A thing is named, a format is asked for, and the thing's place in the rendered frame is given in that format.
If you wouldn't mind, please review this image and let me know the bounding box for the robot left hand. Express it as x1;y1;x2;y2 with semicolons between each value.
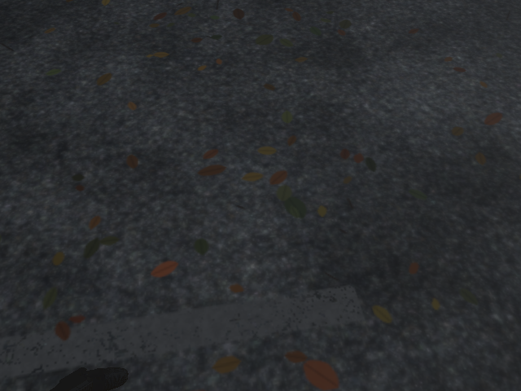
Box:
50;367;129;391

